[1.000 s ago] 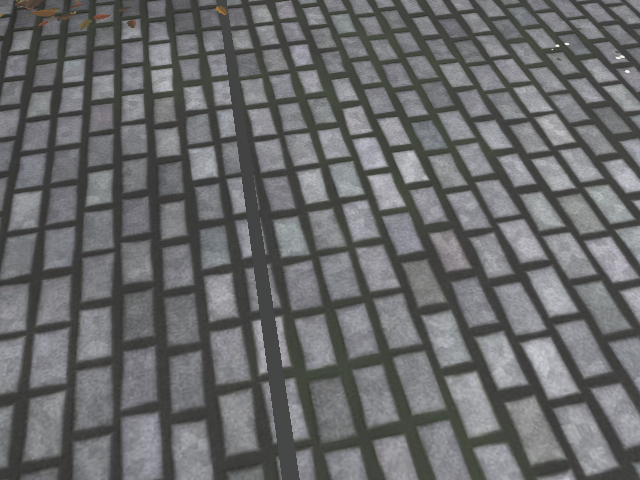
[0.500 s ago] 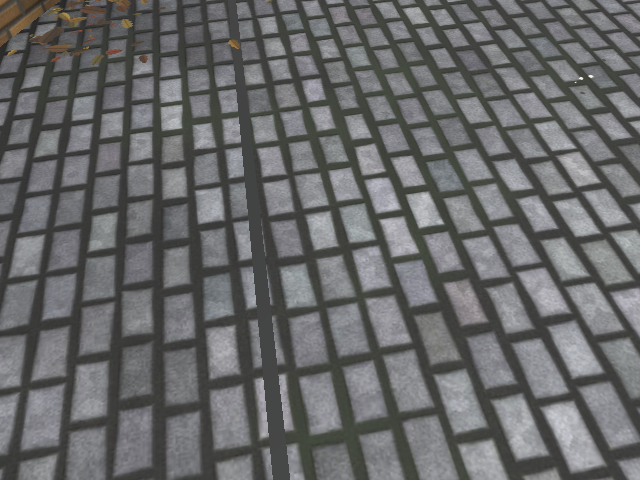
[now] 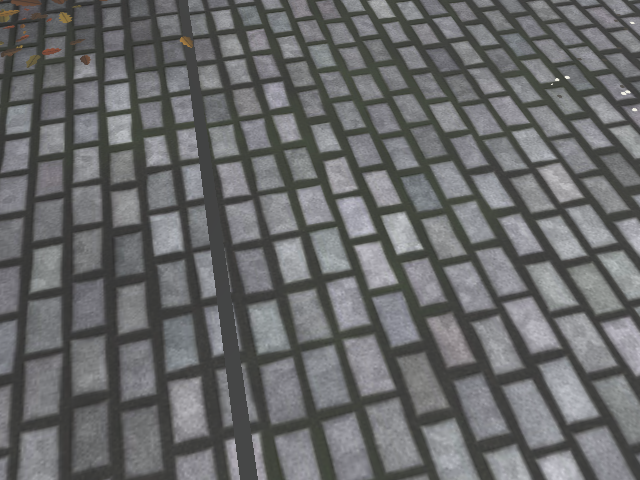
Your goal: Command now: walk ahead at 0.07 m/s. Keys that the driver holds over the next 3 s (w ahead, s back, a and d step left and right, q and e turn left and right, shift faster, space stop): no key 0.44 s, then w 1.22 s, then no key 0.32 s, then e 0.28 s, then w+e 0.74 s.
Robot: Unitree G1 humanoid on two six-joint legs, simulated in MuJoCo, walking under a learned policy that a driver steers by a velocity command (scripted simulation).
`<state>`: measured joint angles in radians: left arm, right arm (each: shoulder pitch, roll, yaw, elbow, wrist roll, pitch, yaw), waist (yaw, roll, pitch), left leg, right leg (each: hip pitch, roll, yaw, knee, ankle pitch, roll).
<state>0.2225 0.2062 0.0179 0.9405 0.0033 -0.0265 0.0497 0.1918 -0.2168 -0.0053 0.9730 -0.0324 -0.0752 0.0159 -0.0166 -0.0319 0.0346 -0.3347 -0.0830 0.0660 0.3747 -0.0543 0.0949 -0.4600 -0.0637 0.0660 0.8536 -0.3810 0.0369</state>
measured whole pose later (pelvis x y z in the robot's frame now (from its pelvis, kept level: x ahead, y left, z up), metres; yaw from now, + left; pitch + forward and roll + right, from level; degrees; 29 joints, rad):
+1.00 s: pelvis +0.23 +0.01 +0.01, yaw +1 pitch +2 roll +0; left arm 0.08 0.24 0.07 0.91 -0.02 -0.09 -0.01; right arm 0.47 -0.17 -0.01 1.09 -0.01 -0.08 0.00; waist -0.07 -0.03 -0.01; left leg 0.04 -0.05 0.04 0.20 -0.27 0.07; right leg -0.68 -0.10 -0.01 0.85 -0.05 -0.03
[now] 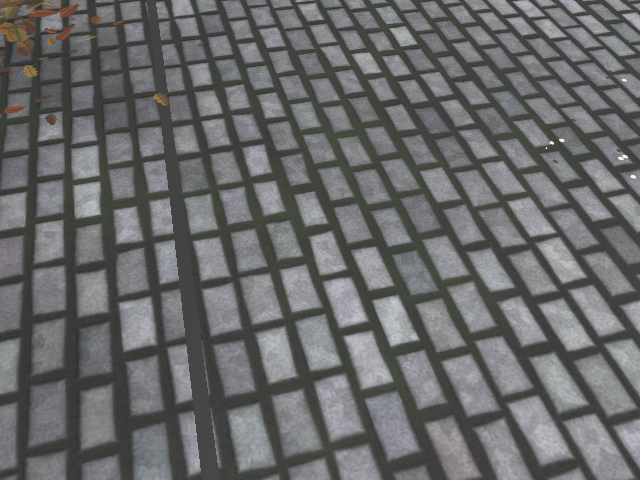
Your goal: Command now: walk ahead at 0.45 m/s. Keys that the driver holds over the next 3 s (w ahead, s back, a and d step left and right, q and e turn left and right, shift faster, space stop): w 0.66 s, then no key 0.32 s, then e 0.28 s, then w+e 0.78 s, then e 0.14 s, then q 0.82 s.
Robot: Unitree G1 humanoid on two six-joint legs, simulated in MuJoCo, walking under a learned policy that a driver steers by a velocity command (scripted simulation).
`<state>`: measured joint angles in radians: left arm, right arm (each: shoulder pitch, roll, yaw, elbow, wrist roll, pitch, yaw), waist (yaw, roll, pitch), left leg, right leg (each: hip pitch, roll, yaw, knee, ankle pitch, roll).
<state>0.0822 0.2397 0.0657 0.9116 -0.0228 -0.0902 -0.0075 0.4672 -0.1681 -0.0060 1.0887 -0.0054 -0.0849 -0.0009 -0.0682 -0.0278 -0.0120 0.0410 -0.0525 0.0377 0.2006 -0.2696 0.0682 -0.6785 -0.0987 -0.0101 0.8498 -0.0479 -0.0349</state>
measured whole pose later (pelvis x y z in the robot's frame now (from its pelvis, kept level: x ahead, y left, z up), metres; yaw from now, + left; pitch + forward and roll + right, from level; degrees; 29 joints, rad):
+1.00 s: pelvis +0.51 +0.02 +0.00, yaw +0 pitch +2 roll +0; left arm 0.17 0.26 0.05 0.95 -0.01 -0.04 0.04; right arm 0.18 -0.21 -0.04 0.98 -0.03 -0.08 0.02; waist -0.01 -0.04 0.04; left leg -0.31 -0.04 0.07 0.37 -0.10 0.07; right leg -0.50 -0.07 0.03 0.89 -0.36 0.02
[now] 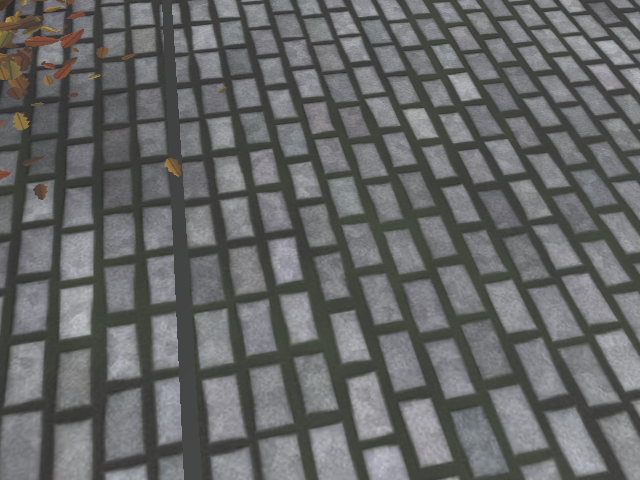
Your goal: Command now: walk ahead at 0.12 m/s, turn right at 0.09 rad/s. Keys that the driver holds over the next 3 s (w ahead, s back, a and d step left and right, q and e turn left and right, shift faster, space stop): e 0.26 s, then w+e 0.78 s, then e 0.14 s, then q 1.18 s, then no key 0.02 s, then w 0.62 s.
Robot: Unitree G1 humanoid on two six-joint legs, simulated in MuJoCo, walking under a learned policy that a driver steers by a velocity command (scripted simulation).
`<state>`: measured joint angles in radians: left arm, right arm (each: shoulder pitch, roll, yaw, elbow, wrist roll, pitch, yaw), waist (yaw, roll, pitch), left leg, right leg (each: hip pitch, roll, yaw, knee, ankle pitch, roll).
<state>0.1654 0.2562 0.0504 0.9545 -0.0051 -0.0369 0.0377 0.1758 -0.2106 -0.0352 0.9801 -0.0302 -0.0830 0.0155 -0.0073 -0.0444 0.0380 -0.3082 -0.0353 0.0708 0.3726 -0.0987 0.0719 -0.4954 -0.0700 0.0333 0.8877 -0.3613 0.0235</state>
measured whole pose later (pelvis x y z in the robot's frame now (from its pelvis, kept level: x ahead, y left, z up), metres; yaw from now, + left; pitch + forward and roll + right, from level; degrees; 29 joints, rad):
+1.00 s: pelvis +0.26 -0.06 +0.00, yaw -31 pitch +2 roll +2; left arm 0.15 0.29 0.09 0.71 -0.03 -0.04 -0.02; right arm 0.31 -0.26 -0.07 0.95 -0.01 -0.09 -0.01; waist -0.08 -0.05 0.01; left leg 0.00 0.00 0.16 0.23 -0.27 0.00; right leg -0.72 -0.11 0.04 0.87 -0.06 -0.01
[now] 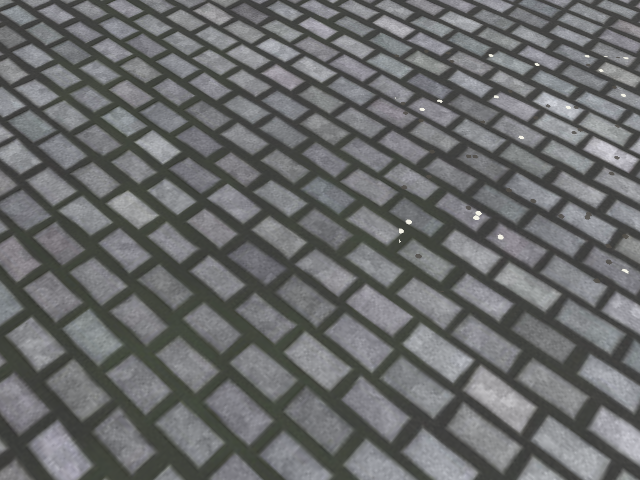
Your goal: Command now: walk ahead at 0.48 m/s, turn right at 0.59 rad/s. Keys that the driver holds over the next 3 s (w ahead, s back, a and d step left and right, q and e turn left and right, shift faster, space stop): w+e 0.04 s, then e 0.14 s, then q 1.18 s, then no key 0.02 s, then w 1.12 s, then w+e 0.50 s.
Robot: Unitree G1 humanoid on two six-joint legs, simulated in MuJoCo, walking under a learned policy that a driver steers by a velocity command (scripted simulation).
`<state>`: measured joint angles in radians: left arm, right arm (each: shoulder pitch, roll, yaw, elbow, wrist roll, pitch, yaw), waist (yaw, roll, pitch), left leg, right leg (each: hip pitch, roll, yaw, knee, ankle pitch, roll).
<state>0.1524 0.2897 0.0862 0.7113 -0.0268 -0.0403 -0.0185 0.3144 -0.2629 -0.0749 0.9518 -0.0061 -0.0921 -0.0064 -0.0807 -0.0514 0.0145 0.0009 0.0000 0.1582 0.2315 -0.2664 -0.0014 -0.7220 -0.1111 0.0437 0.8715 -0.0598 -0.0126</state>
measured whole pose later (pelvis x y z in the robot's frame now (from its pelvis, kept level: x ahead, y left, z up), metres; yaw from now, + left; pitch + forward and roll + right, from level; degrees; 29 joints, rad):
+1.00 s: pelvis +0.25 -0.01 +0.00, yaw +12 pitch +3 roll -3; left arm 0.07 0.31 0.09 0.75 0.00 0.01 0.04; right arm 0.18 -0.31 -0.08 0.71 0.01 0.02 -0.03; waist -0.01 -0.02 0.05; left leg -0.27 -0.04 -0.10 0.44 -0.22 0.05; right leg -0.54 0.01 0.06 0.95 -0.36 0.08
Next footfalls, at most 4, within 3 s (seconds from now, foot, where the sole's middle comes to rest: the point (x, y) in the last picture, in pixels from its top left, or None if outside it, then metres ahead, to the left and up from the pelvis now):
0.16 right None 0.26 -0.15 -0.78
0.72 left None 0.27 0.08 -0.78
1.22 right None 0.37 -0.13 -0.78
1.62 left None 0.25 0.10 -0.78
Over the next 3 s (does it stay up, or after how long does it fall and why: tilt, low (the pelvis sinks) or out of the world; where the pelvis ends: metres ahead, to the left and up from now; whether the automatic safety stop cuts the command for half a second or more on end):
stays up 0.89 0.35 0.00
